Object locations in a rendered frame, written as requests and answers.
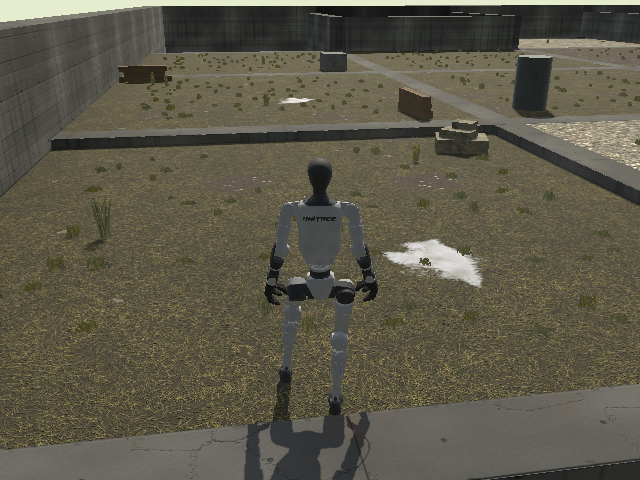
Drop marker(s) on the robot left upper arm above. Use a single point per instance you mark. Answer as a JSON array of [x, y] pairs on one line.
[[288, 211]]

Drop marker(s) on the robot right upper arm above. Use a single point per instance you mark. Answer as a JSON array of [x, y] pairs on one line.
[[351, 212]]

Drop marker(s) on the left robot forearm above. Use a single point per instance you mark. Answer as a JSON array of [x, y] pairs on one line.
[[274, 268]]

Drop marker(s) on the robot right hand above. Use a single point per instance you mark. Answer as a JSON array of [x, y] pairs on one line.
[[373, 287]]

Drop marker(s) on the robot left hand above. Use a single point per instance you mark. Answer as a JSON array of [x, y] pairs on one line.
[[269, 290]]

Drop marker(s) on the robot right thigh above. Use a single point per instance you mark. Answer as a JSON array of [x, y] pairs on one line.
[[343, 304]]

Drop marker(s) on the right robot forearm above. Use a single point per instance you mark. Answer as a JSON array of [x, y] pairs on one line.
[[366, 266]]

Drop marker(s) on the right robot shin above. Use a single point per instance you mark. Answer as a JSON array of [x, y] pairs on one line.
[[338, 368]]

